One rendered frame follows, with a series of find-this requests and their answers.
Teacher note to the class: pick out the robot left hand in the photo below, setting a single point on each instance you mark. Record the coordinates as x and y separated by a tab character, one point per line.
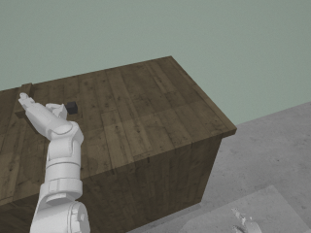
39	115

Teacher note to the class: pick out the left robot forearm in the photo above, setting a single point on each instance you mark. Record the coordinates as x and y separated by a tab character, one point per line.
63	166

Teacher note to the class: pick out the robot left upper arm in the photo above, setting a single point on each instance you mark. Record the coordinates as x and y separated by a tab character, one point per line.
70	217

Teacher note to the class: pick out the counter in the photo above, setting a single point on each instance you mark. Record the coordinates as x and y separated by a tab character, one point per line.
151	137

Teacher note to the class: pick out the tap lever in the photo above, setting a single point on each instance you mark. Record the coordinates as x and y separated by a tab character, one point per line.
71	108

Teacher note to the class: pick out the robot right hand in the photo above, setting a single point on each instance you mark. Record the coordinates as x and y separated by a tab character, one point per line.
246	220

